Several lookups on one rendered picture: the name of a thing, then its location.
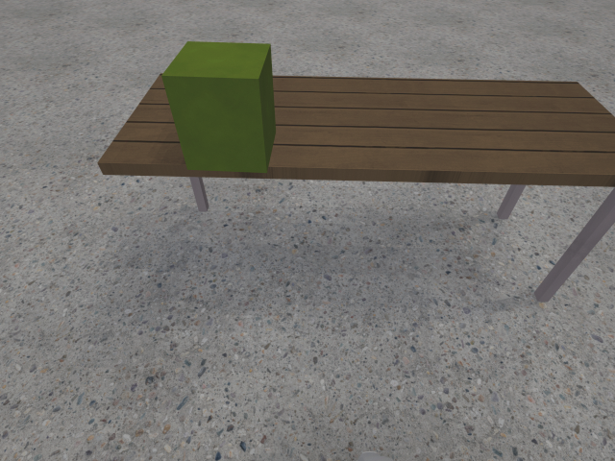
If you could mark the carton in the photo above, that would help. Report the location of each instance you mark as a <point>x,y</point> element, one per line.
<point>222,101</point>

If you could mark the table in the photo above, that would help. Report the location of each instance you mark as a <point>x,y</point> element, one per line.
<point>410,130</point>

